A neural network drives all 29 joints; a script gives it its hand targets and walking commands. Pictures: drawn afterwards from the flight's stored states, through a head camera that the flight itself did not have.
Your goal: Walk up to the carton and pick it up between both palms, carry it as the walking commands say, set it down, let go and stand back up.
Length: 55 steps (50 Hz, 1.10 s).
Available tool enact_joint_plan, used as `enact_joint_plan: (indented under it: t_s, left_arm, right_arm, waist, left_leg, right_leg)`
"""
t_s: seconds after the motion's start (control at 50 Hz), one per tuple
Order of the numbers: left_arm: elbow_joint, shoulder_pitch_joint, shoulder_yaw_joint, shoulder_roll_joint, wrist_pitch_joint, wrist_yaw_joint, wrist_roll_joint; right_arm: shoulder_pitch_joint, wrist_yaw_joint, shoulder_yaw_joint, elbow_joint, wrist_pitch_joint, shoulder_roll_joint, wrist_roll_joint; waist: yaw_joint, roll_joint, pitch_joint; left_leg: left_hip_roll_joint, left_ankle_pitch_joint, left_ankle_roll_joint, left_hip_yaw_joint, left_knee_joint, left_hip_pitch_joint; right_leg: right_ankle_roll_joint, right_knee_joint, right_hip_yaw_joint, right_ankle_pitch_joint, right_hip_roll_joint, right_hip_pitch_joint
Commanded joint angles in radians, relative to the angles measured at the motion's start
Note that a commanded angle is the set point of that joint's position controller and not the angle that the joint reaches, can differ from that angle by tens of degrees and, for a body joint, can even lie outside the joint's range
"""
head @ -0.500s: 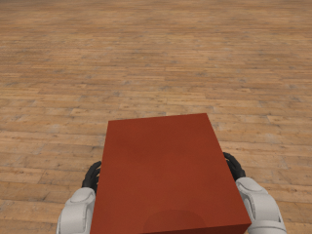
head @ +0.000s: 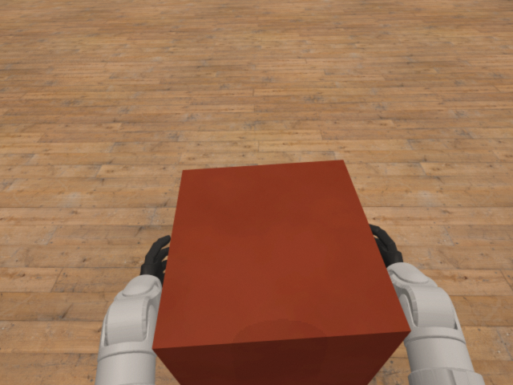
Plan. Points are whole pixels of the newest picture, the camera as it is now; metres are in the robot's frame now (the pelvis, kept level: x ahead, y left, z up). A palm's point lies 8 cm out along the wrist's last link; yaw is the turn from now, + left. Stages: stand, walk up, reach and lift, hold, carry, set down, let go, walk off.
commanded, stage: reach and lift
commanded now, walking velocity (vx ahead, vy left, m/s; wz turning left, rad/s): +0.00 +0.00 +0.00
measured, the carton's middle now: (270, 284) +0.31 +0.00 -0.01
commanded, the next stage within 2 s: hold in 0.48 s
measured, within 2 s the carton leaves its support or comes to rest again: neither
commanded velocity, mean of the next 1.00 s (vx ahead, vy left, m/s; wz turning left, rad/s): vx -0.04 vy -0.03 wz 0.00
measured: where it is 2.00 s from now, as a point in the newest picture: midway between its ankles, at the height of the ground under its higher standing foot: outside the picture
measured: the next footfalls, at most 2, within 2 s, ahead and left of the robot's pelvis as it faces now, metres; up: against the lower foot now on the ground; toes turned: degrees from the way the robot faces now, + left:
none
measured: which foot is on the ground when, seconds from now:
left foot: down 0.00-1.00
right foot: down 0.00-1.00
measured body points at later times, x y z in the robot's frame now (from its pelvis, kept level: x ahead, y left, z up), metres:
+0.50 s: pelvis +0.01 +0.01 +0.00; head -0.01 +0.01 +0.45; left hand +0.29 +0.19 +0.03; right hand +0.30 -0.18 +0.03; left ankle +0.04 +0.12 -0.74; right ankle +0.00 -0.09 -0.74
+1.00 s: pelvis +0.00 +0.00 -0.01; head -0.04 +0.00 +0.44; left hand +0.28 +0.19 +0.05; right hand +0.29 -0.18 +0.06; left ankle +0.04 +0.13 -0.74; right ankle +0.00 -0.09 -0.74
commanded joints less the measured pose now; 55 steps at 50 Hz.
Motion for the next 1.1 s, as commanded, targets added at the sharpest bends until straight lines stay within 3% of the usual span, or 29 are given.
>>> enact_joint_plan:
  t_s: [0.0, 0.12, 0.3, 0.42, 0.84, 0.86, 0.9, 0.94, 0.96, 1.02, 1.06, 1.08]
  left_arm:
    - [-0.228, -0.547, -0.584, -0.764, -0.071, -0.142, -0.139]
    - [-0.228, -0.478, -0.604, -0.799, -0.065, -0.151, -0.138]
    - [-0.326, -0.449, -0.648, -0.791, -0.061, -0.141, -0.173]
    - [-0.313, -0.421, -0.615, -0.739, -0.046, -0.131, -0.153]
    - [-0.339, -0.449, -0.593, -0.671, -0.056, -0.125, -0.145]
    - [-0.431, -0.560, -0.684, -0.775, -0.032, -0.140, -0.208]
    - [-0.454, -0.577, -0.726, -0.820, 0.013, -0.126, -0.231]
    - [-0.470, -0.524, -0.728, -0.820, 0.058, -0.109, -0.244]
    - [-0.461, -0.486, -0.727, -0.818, 0.086, -0.101, -0.247]
    - [-0.450, -0.428, -0.714, -0.790, 0.166, -0.078, -0.260]
    - [-0.464, -0.427, -0.707, -0.769, 0.214, -0.063, -0.268]
    - [-0.489, -0.434, -0.707, -0.763, 0.235, -0.053, -0.276]
  right_arm:
    - [-0.523, 0.155, 0.537, -0.230, -0.030, 0.767, 0.122]
    - [-0.461, 0.176, 0.555, -0.256, -0.025, 0.778, 0.106]
    - [-0.416, 0.177, 0.575, -0.333, -0.028, 0.737, 0.109]
    - [-0.368, 0.167, 0.535, -0.313, -0.012, 0.689, 0.080]
    - [-0.412, 0.139, 0.548, -0.344, -0.013, 0.685, 0.099]
    - [-0.520, 0.130, 0.598, -0.521, 0.027, 0.833, 0.157]
    - [-0.500, 0.122, 0.612, -0.537, 0.074, 0.829, 0.177]
    - [-0.456, 0.108, 0.646, -0.556, 0.132, 0.828, 0.203]
    - [-0.423, 0.100, 0.657, -0.543, 0.166, 0.822, 0.206]
    - [-0.381, 0.069, 0.665, -0.541, 0.257, 0.793, 0.209]
    - [-0.374, 0.050, 0.661, -0.544, 0.310, 0.779, 0.212]
    - [-0.356, 0.042, 0.662, -0.544, 0.335, 0.782, 0.216]
  waist:
    - [0.012, 0.009, -0.426]
    - [0.015, 0.019, -0.379]
    - [0.000, 0.016, -0.374]
    - [-0.007, 0.011, -0.312]
    - [0.018, 0.010, -0.313]
    - [0.014, 0.052, -0.629]
    - [0.006, 0.097, -0.587]
    - [0.008, 0.111, -0.608]
    - [0.011, 0.120, -0.576]
    - [0.012, 0.091, -0.542]
    - [0.010, 0.039, -0.511]
    - [0.014, 0.000, -0.497]
  left_leg:
    - [-0.055, 0.207, 0.011, -0.030, -0.007, 0.273]
    - [-0.050, 0.277, 0.010, -0.040, -0.019, 0.301]
    - [-0.043, 0.334, 0.011, -0.054, -0.023, 0.334]
    - [-0.044, 0.249, 0.015, -0.046, -0.043, 0.311]
    - [-0.058, 0.109, 0.025, -0.018, -0.027, 0.274]
    - [0.182, 0.369, 0.040, -0.089, 0.129, 0.184]
    - [0.212, 0.353, 0.058, -0.124, 0.160, 0.063]
    - [0.249, 0.490, 0.077, -0.153, 0.204, 0.049]
    - [0.249, 0.486, 0.081, -0.160, 0.210, 0.009]
    - [0.256, 0.437, 0.087, -0.182, 0.252, -0.110]
    - [0.227, 0.361, 0.063, -0.147, 0.305, -0.211]
    - [0.190, 0.226, 0.038, -0.095, 0.341, -0.289]
  right_leg:
    - [0.036, -0.098, 0.060, 0.274, -0.005, -0.015]
    - [0.033, -0.106, 0.056, 0.313, 0.007, -0.022]
    - [0.025, -0.107, 0.052, 0.325, 0.021, -0.024]
    - [0.023, -0.126, 0.046, 0.247, 0.021, -0.034]
    - [0.029, -0.123, 0.051, 0.119, 0.000, -0.058]
    - [-0.011, 0.099, 0.020, 0.272, -0.155, 0.037]
    - [-0.012, 0.180, -0.013, 0.159, -0.132, -0.034]
    - [-0.012, 0.209, -0.016, 0.168, -0.125, -0.087]
    - [-0.007, 0.193, -0.015, 0.137, -0.115, -0.116]
    - [-0.025, 0.210, 0.014, 0.186, -0.120, -0.142]
    - [-0.056, 0.214, 0.058, 0.316, -0.153, -0.119]
    - [-0.079, 0.181, 0.098, 0.371, -0.192, -0.076]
